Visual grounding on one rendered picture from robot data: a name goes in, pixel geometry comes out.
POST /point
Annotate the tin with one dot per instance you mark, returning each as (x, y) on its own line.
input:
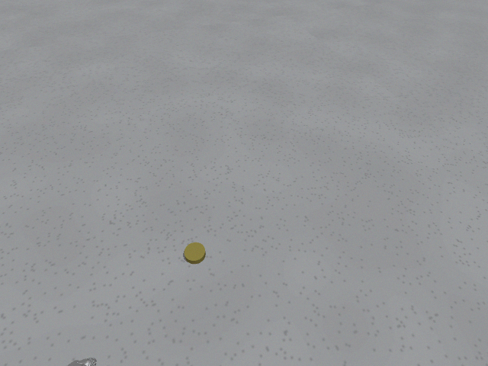
(195, 253)

